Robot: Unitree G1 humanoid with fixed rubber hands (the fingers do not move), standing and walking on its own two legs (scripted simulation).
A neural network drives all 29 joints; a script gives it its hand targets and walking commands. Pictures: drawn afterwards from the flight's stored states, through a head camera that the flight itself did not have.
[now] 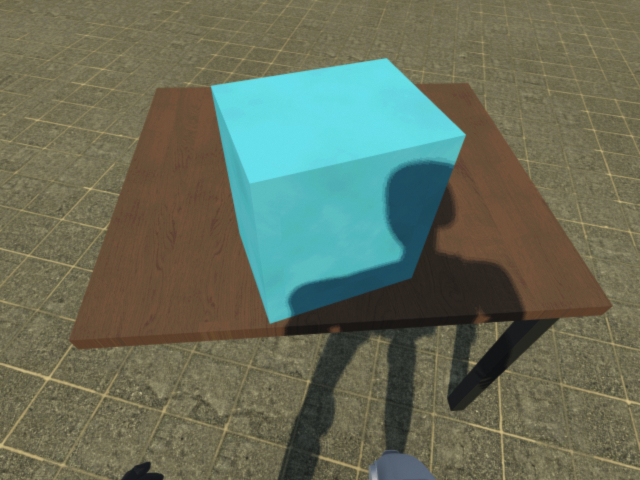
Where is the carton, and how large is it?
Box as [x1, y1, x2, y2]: [211, 58, 465, 323]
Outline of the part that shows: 386,58 211,86 239,232 270,323 409,278 412,275 465,134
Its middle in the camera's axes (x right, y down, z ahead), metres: +0.01 -0.07 +0.60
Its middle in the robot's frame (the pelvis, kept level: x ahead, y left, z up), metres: +0.51 +0.00 +0.06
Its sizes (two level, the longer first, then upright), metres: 0.260 0.202 0.297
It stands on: a table, 0.68 m high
